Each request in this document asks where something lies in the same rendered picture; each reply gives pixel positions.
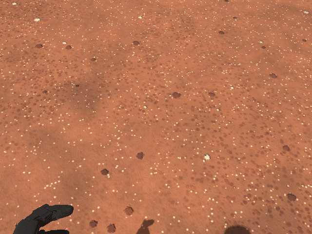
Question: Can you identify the left robot hand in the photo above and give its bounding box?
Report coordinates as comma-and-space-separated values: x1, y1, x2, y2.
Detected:
13, 204, 74, 234

